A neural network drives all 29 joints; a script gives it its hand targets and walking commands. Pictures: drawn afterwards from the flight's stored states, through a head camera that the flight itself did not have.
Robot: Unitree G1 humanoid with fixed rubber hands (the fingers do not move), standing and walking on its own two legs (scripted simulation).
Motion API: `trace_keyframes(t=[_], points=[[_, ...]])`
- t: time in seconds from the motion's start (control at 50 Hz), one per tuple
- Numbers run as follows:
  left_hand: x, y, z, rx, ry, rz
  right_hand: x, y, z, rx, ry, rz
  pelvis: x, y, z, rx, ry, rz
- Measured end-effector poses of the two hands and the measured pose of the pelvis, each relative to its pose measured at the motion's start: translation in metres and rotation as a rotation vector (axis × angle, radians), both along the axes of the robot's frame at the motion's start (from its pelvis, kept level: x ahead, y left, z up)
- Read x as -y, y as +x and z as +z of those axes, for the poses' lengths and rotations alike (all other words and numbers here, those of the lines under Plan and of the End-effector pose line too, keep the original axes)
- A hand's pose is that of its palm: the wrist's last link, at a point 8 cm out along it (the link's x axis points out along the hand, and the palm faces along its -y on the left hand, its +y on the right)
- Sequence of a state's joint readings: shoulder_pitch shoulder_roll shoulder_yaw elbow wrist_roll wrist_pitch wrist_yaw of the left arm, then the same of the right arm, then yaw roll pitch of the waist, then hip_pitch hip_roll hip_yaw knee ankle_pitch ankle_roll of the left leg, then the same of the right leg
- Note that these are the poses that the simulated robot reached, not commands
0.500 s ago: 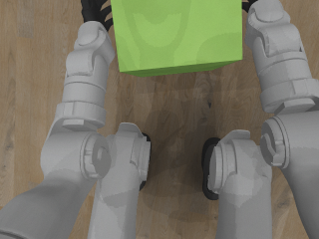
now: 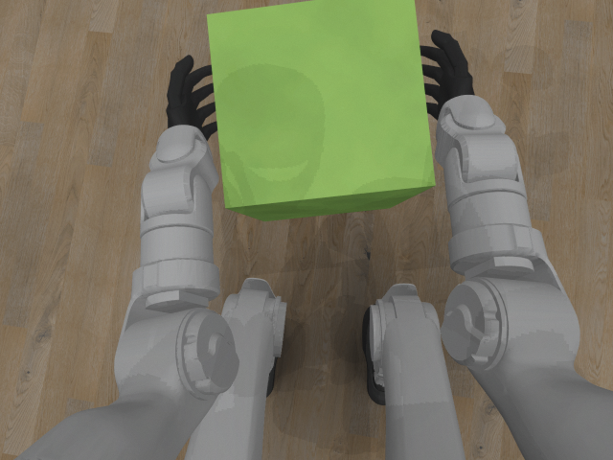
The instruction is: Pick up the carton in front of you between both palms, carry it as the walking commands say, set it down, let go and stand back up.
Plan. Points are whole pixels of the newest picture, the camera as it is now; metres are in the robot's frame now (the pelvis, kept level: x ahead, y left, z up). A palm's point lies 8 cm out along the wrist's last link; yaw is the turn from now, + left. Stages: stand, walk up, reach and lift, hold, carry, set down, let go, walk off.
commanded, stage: reach and lift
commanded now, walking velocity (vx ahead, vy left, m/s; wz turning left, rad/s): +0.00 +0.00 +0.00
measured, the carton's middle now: (319, 134) +0.51 +0.01 -0.14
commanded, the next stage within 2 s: none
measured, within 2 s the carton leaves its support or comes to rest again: neither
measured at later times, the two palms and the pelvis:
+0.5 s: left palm (108, 95) +0.45 +0.15 +0.10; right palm (544, 77) +0.46 -0.15 +0.10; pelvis +0.04 +0.00 +0.13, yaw -1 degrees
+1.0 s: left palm out of the picture +0.41 +0.15 +0.25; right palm out of the picture +0.41 -0.15 +0.25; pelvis +0.09 +0.01 +0.26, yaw -1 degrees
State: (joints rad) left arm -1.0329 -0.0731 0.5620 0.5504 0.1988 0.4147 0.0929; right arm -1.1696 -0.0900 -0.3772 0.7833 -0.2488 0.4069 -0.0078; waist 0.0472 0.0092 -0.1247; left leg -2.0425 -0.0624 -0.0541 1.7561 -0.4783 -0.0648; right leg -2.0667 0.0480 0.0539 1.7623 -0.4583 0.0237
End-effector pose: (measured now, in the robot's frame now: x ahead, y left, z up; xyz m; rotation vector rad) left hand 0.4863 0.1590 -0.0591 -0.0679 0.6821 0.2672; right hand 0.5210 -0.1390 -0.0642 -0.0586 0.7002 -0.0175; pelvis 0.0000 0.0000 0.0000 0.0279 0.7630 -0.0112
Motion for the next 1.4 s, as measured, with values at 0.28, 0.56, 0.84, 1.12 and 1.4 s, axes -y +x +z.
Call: trace_keyframes(t=[0.28, 0.56, 0.84, 1.12, 1.4], points=[[0.009, -0.018, 0.091, -0.008, 0.002, -0.041, 0.01, -0.03, 0.089, -0.011, 0.024, -0.056, 0.0, 0.027, 0.07, 0.08, -0.002, -0.019], [0.006, -0.042, 0.181, -0.003, -0.006, -0.065, 0.007, -0.064, 0.18, -0.006, 0.022, -0.09, 0.001, 0.049, 0.147, 0.231, -0.019, -0.004], [0.009, -0.063, 0.264, -0.003, -0.006, -0.105, 0.01, -0.097, 0.263, -0.006, 0.026, -0.131, -0.004, 0.078, 0.22, 0.432, -0.03, -0.009], [0.008, -0.084, 0.344, 0.017, 0.014, -0.151, 0.01, -0.127, 0.343, 0.017, 0.013, -0.15, -0.008, 0.098, 0.274, 0.684, -0.038, -0.006], [0.01, -0.098, 0.367, -0.007, 0.023, -0.175, 0.011, -0.144, 0.368, -0.006, -0.004, -0.152, -0.009, 0.085, 0.283, 0.832, -0.04, -0.011]])
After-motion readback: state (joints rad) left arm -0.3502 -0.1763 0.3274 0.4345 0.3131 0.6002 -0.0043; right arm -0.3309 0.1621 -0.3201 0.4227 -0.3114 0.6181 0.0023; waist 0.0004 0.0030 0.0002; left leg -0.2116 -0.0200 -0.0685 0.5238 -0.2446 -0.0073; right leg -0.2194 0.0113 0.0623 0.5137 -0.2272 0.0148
